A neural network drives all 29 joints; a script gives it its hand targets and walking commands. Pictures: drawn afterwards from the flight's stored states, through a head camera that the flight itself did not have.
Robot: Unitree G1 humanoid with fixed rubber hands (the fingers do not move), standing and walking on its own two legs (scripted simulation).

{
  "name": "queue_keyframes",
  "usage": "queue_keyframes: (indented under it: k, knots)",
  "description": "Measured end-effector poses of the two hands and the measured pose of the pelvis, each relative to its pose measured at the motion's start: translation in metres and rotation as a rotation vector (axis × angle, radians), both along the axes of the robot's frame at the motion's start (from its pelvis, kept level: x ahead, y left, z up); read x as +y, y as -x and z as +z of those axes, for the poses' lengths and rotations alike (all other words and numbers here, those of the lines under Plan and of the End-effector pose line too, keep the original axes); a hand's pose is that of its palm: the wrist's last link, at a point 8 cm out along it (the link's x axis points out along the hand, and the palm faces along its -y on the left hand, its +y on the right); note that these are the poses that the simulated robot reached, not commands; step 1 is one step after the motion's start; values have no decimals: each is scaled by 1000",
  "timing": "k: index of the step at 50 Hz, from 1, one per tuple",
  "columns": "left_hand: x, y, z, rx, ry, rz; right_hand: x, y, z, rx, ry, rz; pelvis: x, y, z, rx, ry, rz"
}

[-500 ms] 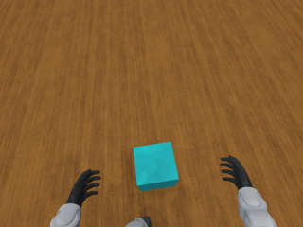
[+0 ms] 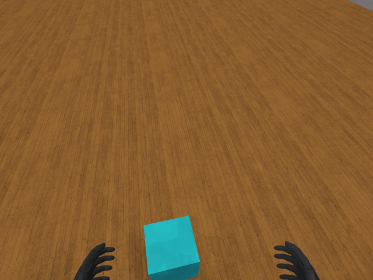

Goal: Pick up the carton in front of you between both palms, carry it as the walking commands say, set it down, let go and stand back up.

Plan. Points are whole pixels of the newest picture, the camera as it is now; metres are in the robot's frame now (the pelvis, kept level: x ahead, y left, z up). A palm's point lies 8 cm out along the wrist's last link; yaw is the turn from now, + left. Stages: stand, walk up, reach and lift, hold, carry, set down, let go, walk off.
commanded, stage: let go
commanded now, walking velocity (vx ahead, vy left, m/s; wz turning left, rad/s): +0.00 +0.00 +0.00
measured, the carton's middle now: (171, 251) +0.39 +0.09 -0.65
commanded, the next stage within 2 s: stand in 0.20 s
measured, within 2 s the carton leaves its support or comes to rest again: neither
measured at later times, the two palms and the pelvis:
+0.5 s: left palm out of the picture +0.14 +0.31 -0.10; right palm out of the picture +0.13 -0.26 -0.07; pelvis +0.00 +0.03 +0.00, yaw -1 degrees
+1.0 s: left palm out of the picture +0.12 +0.33 -0.10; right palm out of the picture +0.11 -0.26 -0.09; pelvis +0.00 +0.04 +0.00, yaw -2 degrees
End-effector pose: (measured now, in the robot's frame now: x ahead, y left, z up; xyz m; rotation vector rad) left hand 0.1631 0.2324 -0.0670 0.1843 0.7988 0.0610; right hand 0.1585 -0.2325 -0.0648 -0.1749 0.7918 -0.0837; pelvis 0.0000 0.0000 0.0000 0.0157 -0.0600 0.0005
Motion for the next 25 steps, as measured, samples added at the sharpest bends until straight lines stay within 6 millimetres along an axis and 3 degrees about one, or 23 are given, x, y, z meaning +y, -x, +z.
queue_keyframes:
  k: [11,18,25]
  knots:
    - [29,7,4,6,-63,52,18,2,-6,-6,26,9,16,3,-3,-2,6,8]
    - [64,19,-17,35,-128,42,-14,23,-12,91,180,-23,24,2,-6,48,17,-4]
    - [79,28,-33,115,-148,29,-32,31,-9,142,239,-64,31,-5,-4,60,21,-15]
